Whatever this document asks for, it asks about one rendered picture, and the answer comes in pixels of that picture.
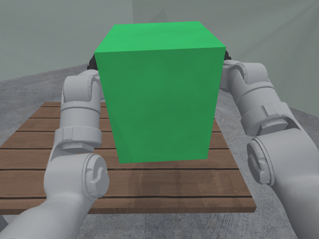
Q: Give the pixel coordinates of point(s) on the right robot hand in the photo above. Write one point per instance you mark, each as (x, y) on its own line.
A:
(227, 56)

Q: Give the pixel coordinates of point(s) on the table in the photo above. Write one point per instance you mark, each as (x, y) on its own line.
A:
(212, 185)

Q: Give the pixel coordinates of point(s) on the right robot forearm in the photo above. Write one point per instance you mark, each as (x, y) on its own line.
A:
(261, 109)

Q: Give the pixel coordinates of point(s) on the left robot hand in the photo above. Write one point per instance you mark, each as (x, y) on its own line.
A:
(92, 64)

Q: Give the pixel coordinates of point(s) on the right robot upper arm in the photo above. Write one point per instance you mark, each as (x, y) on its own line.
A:
(287, 162)

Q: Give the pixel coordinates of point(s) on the left robot forearm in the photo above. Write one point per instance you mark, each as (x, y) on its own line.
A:
(80, 116)

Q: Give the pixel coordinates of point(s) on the carton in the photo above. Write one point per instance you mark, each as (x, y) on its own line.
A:
(160, 83)

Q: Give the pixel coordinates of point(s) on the left robot upper arm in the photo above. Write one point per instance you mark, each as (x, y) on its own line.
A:
(72, 184)

